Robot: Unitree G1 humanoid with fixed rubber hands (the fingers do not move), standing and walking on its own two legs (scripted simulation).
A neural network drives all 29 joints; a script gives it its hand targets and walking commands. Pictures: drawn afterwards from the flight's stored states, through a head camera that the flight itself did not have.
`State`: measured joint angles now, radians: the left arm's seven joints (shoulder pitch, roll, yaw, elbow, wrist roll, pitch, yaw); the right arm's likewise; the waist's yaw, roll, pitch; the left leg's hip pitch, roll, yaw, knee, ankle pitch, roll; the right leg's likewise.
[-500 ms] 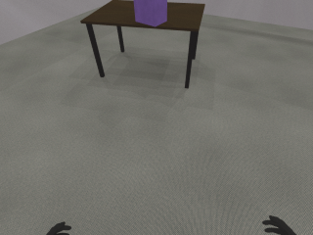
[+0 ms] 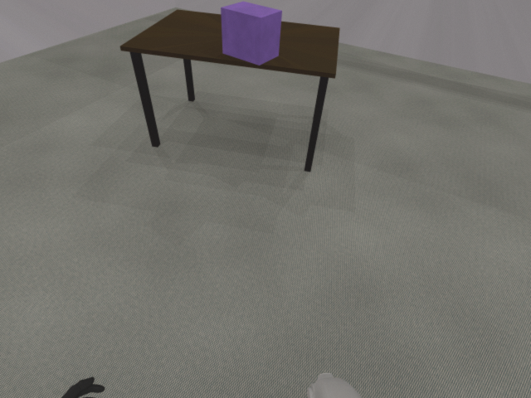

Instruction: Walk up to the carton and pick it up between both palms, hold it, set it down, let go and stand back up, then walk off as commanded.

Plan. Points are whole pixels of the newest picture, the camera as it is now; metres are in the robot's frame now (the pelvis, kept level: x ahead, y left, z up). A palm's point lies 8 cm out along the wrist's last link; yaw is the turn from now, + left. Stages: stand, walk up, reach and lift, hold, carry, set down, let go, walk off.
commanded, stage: walk up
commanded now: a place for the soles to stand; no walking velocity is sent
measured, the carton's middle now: (251, 32) +1.73 +0.04 -0.03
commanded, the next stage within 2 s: none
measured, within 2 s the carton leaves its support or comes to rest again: neither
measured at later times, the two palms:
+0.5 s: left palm (101, 297) +0.32 +0.31 -0.06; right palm (438, 299) +0.34 -0.34 -0.10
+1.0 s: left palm (119, 199) +0.61 +0.37 -0.10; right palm (385, 201) +0.54 -0.27 -0.03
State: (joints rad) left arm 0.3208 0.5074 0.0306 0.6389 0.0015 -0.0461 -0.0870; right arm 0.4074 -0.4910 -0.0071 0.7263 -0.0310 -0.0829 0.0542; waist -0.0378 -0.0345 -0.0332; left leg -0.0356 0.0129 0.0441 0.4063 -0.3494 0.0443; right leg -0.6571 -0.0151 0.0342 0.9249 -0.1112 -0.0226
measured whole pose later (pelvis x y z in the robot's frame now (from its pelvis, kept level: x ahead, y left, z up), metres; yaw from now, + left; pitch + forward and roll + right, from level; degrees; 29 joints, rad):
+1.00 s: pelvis +0.50 +0.06 +0.00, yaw -6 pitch -3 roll -5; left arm 0.37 0.50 0.03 0.65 0.00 -0.04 -0.03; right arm 0.32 -0.45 -0.01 0.71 -0.03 -0.07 0.05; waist -0.01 -0.04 0.06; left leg -0.19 0.05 0.07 0.48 -0.24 0.06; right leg -0.50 0.01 0.05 1.05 -0.23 0.00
